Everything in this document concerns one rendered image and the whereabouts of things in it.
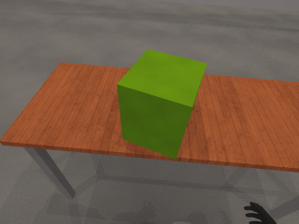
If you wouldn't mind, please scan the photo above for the carton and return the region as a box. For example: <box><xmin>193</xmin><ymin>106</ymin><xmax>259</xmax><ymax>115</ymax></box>
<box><xmin>117</xmin><ymin>49</ymin><xmax>207</xmax><ymax>159</ymax></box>

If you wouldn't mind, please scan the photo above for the robot right hand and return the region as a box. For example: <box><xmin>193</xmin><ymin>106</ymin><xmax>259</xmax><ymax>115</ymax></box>
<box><xmin>244</xmin><ymin>202</ymin><xmax>277</xmax><ymax>224</ymax></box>

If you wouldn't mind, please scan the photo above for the table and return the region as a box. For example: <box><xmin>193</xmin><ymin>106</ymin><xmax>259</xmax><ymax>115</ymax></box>
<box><xmin>0</xmin><ymin>63</ymin><xmax>299</xmax><ymax>218</ymax></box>

